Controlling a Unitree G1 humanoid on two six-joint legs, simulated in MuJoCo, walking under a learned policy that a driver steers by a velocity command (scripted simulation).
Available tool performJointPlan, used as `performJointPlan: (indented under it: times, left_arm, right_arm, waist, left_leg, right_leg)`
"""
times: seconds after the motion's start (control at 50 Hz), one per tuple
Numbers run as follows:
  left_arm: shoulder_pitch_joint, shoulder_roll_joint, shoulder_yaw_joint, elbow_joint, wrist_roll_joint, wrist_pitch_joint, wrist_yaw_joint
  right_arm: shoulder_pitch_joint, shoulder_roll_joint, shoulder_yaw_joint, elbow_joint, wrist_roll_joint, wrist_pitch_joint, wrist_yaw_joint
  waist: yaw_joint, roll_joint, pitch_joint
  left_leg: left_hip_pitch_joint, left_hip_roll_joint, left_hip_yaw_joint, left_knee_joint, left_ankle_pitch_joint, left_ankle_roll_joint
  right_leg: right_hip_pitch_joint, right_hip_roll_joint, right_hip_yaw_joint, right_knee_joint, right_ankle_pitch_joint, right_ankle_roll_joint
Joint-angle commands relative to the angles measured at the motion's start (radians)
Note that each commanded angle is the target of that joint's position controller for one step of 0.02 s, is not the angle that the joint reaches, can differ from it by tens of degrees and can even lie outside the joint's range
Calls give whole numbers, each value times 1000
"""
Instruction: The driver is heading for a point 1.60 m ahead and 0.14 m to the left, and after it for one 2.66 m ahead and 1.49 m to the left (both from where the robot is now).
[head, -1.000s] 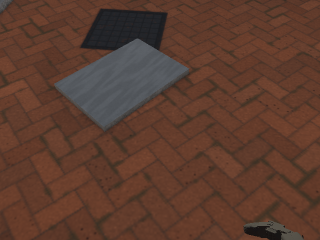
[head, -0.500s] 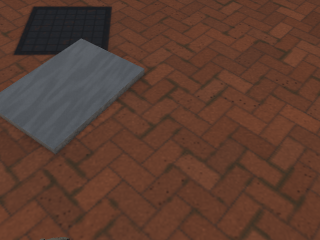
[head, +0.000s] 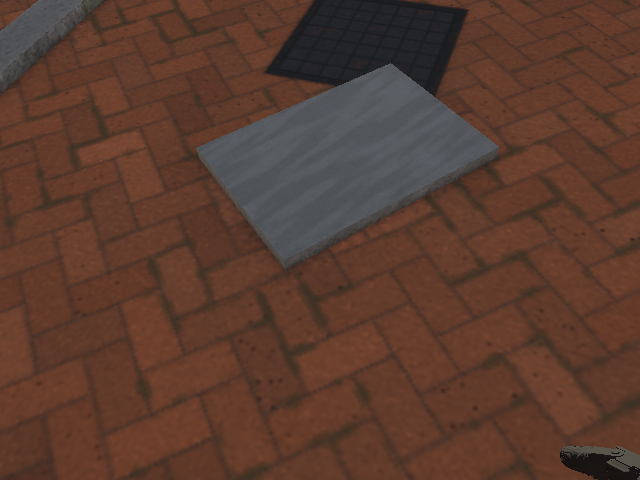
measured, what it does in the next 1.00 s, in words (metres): walks ahead, turning left: left foot, then right foot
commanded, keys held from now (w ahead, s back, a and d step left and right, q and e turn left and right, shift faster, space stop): q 0.34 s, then no key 0.08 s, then w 0.58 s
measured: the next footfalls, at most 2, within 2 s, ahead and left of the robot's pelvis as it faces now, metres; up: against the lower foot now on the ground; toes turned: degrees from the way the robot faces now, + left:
left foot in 0.14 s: +0.08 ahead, +0.14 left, +0.00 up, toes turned +7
right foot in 0.68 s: +0.19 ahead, -0.08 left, +0.00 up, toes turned +19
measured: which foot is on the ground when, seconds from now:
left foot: up 0.00-0.12, down 0.14-0.70, up 0.72-1.00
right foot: down 0.00-0.12, up 0.14-0.66, down 0.68-1.00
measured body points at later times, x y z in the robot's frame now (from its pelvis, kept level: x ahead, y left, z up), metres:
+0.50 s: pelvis +0.04 +0.05 +0.00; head +0.06 +0.09 +0.45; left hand +0.16 +0.34 -0.11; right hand +0.23 -0.18 -0.09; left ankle +0.04 +0.13 -0.74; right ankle +0.17 -0.11 -0.64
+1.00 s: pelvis +0.23 +0.05 +0.00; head +0.27 +0.05 +0.45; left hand +0.12 +0.30 -0.11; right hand +0.50 -0.10 -0.10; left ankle +0.34 +0.25 -0.69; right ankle +0.15 -0.09 -0.74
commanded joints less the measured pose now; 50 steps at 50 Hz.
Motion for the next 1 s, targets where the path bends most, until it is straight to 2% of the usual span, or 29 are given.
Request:
performJointPlan:
  times: [0.02, 0.06, 0.08, 0.1, 0.12, 0.14, 0.16, 0.18, 0.2, 0.24, 0.26, 0.32, 0.42, 0.48, 0.56, 0.6, 0.62, 0.66, 0.68, 0.7, 0.72, 0.74, 0.76, 0.78, 0.82, 0.86, 0.9, 0.94, 1.0]
  left_arm:
    - [-49, 225, 67, -105, -8, -9, 4]
    - [-22, 230, 77, -101, -16, -11, -8]
    - [-22, 215, 76, -97, -21, -11, -13]
    - [-12, 194, 71, -91, -22, -12, -19]
    - [27, 157, 61, -72, -12, -14, -28]
    - [42, 89, 45, -79, 14, -13, -40]
    - [-39, 52, 27, -196, 40, -33, -48]
    - [-230, 129, 49, -232, 12, -61, -45]
    - [-270, 145, 57, -247, -3, -60, -35]
    - [-203, 150, 67, -196, 35, -28, -10]
    - [-164, 160, 75, -186, 34, -14, -15]
    - [-143, 98, 61, -191, 25, -8, -31]
    - [-200, 75, 40, -240, 24, -16, -41]
    - [-269, 65, 28, -264, 8, -31, -63]
    - [-282, 88, 35, -256, -22, -69, -96]
    - [-278, 86, 35, -250, -27, -94, -108]
    - [-264, 83, 36, -243, -32, -104, -113]
    - [-188, 73, 42, -212, -33, -123, -118]
    - [-123, 81, 48, -195, -25, -129, -112]
    - [24, 114, 57, -163, -8, -136, -106]
    - [131, 232, 93, -117, 6, -135, -115]
    - [214, 210, 94, -103, -7, -139, -122]
    - [211, 180, 82, -102, -8, -142, -119]
    - [163, 159, 73, -114, -4, -140, -114]
    - [56, 125, 55, -130, -5, -137, -110]
    - [38, 114, 49, -113, -3, -134, -111]
    - [46, 126, 51, -91, -11, -133, -110]
    - [80, 144, 55, -62, -22, -130, -102]
    - [145, 167, 58, -24, -34, -128, -99]
  right_arm:
    - [-122, -34, 0, -123, 27, -24, 36]
    - [-59, -60, -15, -95, 46, -31, 49]
    - [-12, -66, -24, -68, 47, -35, 50]
    - [34, -70, -34, -37, 46, -38, 47]
    - [100, -100, -55, -6, 52, -44, 39]
    - [158, -161, -77, 7, 53, -55, 31]
    - [199, -299, -96, -23, 19, -70, 33]
    - [294, -275, -93, 2, -30, -92, 45]
    - [232, -244, -79, 15, -37, -104, 43]
    - [89, -156, -48, -3, 14, -76, 20]
    - [39, -153, -42, -14, 13, -66, 12]
    - [47, -167, -34, -10, 4, -63, -3]
    - [113, -142, -13, 22, 15, -48, -33]
    - [161, -147, -21, 39, 20, -53, -38]
    - [205, -176, -35, 64, 2, -73, -16]
    - [215, -166, -33, 66, 8, -85, -3]
    - [223, -161, -31, 67, 11, -89, 1]
    - [233, -132, -22, 75, 20, -92, 1]
    - [230, -100, -13, 73, 20, -99, 1]
    - [198, -31, 2, 58, 15, -110, 3]
    - [202, -15, 4, 23, 34, -135, 3]
    - [83, -113, -25, -6, 39, -158, -2]
    - [41, -132, -37, -9, 38, -173, 0]
    - [59, -105, -33, 10, 28, -174, 1]
    - [70, -91, -34, 24, 13, -169, 13]
    - [72, -60, -27, 45, 8, -164, 22]
    - [28, -39, -19, 47, 5, -165, 32]
    - [-56, -6, -4, 37, 8, -173, 47]
    - [-154, -20, -5, 17, 24, -180, 65]
  waist:
    - [12, -228, -96]
    - [9, -237, -74]
    - [-5, -212, -65]
    - [-16, -177, -65]
    - [-32, -104, -83]
    - [-40, 89, -77]
    - [-42, 336, -130]
    - [-174, 151, -193]
    - [-127, 135, -135]
    - [-50, 131, -102]
    - [-15, 114, -105]
    - [-4, 43, -137]
    - [-29, 62, -157]
    - [-75, 104, -148]
    - [-108, 145, -56]
    - [-116, 143, -28]
    - [-114, 142, -26]
    - [-67, 119, -31]
    - [-36, 100, -51]
    - [15, -10, -97]
    - [7, -304, -111]
    - [80, -262, -37]
    - [75, -202, 4]
    - [44, -163, 1]
    - [-12, -154, 8]
    - [-27, -160, -2]
    - [-21, -146, -4]
    - [11, -149, -1]
    - [46, -167, 18]
  left_leg:
    - [160, 44, 59, -326, -106, 28]
    - [331, 26, 108, -461, -188, 79]
    - [402, 10, 131, -561, -166, 108]
    - [481, -17, 149, -654, -172, 132]
    - [599, -28, 114, -748, -157, 162]
    - [747, 107, -109, -796, 65, 214]
    - [873, 416, -643, -868, 327, 451]
    - [842, 451, -710, -968, 263, 540]
    - [816, 400, -623, -956, 180, 479]
    - [679, 295, -440, -909, 119, 339]
    - [571, 242, -378, -905, 123, 306]
    - [484, 175, -330, -888, 117, 291]
    - [572, 157, -340, -861, 122, 300]
    - [610, 158, -397, -934, -297, 291]
    - [491, 190, -427, -1002, -436, 338]
    - [460, 184, -428, -994, -438, 345]
    - [465, 183, -439, -983, -452, 346]
    - [446, 142, -438, -940, -479, 318]
    - [386, 112, -408, -879, -461, 285]
    - [259, 37, -282, -638, -419, 226]
    - [-24, -67, -84, -420, -420, 164]
    - [-245, -33, -75, -226, -491, 129]
    - [-312, -4, -99, -132, -422, 132]
    - [-305, 29, -82, -98, -320, 130]
    - [-205, 84, -79, -175, -156, 130]
    - [-100, 75, -26, -244, -53, 111]
    - [-9, 62, 4, -388, 61, 99]
    - [109, 34, 33, -573, 172, 98]
    - [171, 10, 51, -702, 177, 110]
  right_leg:
    - [63, -231, 175, -186, -81, -158]
    - [-9, -257, 176, -176, -160, -150]
    - [-28, -256, 165, -140, -177, -133]
    - [-50, -240, 140, -81, -173, -105]
    - [-95, -209, 96, 59, -176, -60]
    - [-304, -131, -7, 414, -288, 32]
    - [-675, 45, 52, 764, -531, 106]
    - [-738, 70, 259, 874, -470, 93]
    - [-782, 60, 275, 893, -368, 71]
    - [-730, 32, 263, 891, -188, 79]
    - [-631, 40, 251, 898, -105, 84]
    - [-559, 81, 223, 979, 32, 86]
    - [-574, 72, 240, 829, 130, 115]
    - [-515, 45, 238, 486, 175, 115]
    - [-312, 67, 193, 281, 45, 76]
    - [-220, 89, 165, 189, -58, 45]
    - [-180, 98, 158, 134, -95, 27]
    - [-31, 114, 135, -28, -66, -14]
    - [95, 73, 164, -41, -57, -34]
    - [273, -57, 317, -71, -46, -79]
    - [444, -221, 681, -192, -234, -220]
    - [484, -310, 875, -258, -344, -307]
    - [485, -292, 831, -261, -330, -300]
    - [459, -244, 733, -257, -298, -268]
    - [314, -180, 576, -295, -139, -210]
    - [217, -123, 443, -319, 50, -185]
    - [157, -87, 336, -315, 223, -164]
    - [107, -61, 268, -315, 260, -148]
    - [151, -101, 283, -325, 250, -163]
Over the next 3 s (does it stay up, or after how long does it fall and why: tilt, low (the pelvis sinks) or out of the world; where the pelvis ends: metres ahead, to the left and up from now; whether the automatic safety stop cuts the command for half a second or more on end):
stays up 1.27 0.30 0.05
